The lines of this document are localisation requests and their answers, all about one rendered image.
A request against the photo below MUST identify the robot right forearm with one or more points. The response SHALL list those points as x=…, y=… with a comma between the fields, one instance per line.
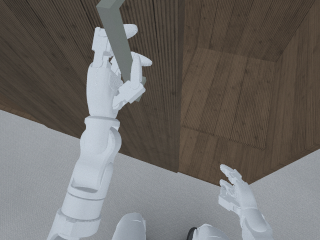
x=254, y=226

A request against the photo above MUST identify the handle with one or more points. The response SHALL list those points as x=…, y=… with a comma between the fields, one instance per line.
x=111, y=19

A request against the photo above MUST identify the robot right thigh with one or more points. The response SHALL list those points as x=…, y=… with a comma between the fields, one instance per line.
x=209, y=233

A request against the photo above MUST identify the robot left forearm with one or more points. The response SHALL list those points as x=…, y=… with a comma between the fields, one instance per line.
x=80, y=216

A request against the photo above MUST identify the robot left thigh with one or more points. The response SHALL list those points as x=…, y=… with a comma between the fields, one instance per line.
x=131, y=227

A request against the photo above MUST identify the robot thigh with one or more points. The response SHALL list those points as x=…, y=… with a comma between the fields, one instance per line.
x=209, y=233
x=131, y=227

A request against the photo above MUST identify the robot left hand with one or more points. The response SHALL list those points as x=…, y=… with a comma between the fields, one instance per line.
x=104, y=79

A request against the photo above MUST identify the robot right hand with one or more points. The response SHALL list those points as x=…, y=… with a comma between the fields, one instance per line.
x=237, y=197

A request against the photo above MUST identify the wardrobe door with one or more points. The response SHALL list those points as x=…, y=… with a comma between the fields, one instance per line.
x=8, y=103
x=45, y=54

